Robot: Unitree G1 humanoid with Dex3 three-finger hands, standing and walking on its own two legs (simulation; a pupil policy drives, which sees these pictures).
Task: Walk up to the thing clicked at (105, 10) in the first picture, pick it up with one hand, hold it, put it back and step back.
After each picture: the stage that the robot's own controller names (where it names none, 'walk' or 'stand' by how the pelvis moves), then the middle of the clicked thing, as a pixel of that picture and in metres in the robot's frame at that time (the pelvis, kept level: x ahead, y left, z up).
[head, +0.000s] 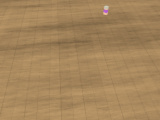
stand; (105, 10) +2.16 -0.39 -0.72
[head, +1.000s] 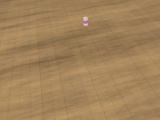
walk; (85, 21) +2.03 +0.06 -0.70
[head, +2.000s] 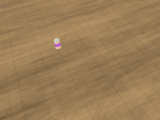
walk; (57, 43) +1.38 +0.35 -0.72
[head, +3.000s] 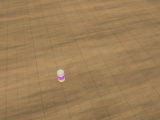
walk; (61, 75) +0.92 +0.26 -0.71
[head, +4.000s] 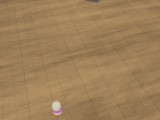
walk; (56, 108) +0.57 +0.20 -0.69
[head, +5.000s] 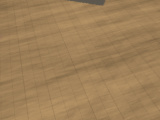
stand; out of the picture +0.37 +0.19 -0.70
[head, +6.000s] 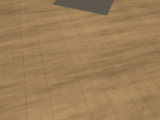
stand; out of the picture +0.36 +0.16 -0.72
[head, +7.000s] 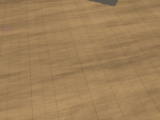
stand; out of the picture +0.39 +0.15 -0.72
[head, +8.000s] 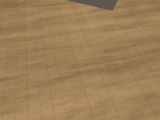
stand; out of the picture +0.38 +0.17 -0.72
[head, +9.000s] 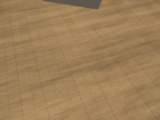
stand; out of the picture +0.39 +0.21 -0.72
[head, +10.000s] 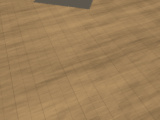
stand; out of the picture +0.38 +0.23 -0.72
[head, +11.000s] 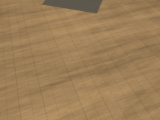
stand; out of the picture +0.36 +0.21 -0.73
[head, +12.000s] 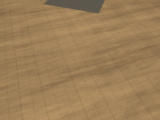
stand; out of the picture +0.36 +0.20 -0.73
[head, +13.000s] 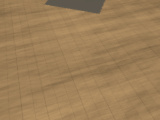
go down; out of the picture +0.36 +0.20 -0.73
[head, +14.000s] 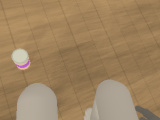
go down; (21, 59) +0.47 +0.22 -0.33
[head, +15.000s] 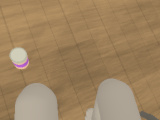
approach; (20, 59) +0.46 +0.22 -0.30
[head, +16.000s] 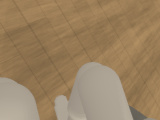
close in; out of the picture +0.45 +0.27 -0.23
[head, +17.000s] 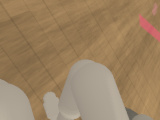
close; out of the picture +0.44 +0.28 -0.23
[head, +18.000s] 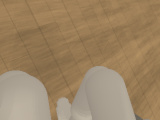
lift; out of the picture +0.38 +0.25 -0.20
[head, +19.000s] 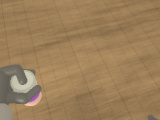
lift; (27, 89) +0.33 +0.18 +0.00
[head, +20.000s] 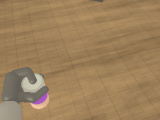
hold; (36, 91) +0.33 +0.16 +0.01
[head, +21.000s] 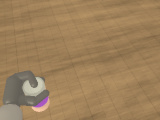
hold; (37, 95) +0.32 +0.16 -0.01
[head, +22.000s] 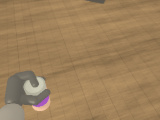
crouch; (38, 94) +0.33 +0.16 +0.00
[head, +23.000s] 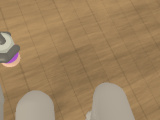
crouch; (6, 51) +0.46 +0.21 -0.10
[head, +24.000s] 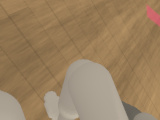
lower; out of the picture +0.44 +0.28 -0.23
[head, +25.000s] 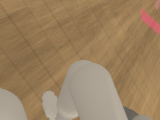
lower; out of the picture +0.44 +0.28 -0.23
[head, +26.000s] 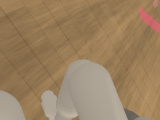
lower; out of the picture +0.44 +0.28 -0.23
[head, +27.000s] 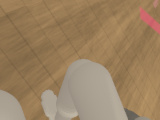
lower; out of the picture +0.44 +0.28 -0.23
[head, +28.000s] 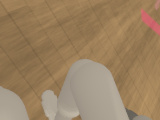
loosen; out of the picture +0.44 +0.27 -0.24
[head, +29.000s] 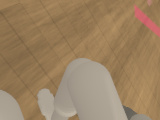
withdraw; out of the picture +0.43 +0.28 -0.24
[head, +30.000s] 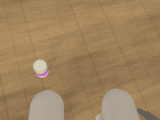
walk; (41, 69) +0.46 +0.19 -0.38
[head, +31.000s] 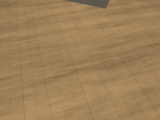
stand; out of the picture +0.38 +0.16 -0.66
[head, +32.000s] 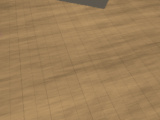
stand; out of the picture +0.39 +0.18 -0.67
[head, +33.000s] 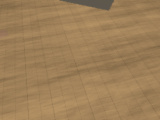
stand; out of the picture +0.39 +0.17 -0.70
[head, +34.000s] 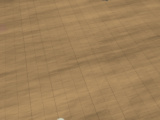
walk; out of the picture +0.41 +0.17 -0.72
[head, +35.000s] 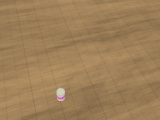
walk; (60, 94) +0.58 +0.12 -0.71
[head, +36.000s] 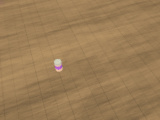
walk; (58, 65) +0.90 +0.25 -0.69
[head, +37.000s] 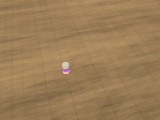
stand; (65, 68) +0.99 +0.17 -0.71
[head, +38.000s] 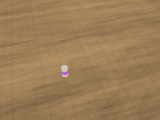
stand; (64, 71) +1.00 +0.17 -0.73
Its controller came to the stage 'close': yes
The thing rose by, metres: 0.70
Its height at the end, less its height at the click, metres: +0.00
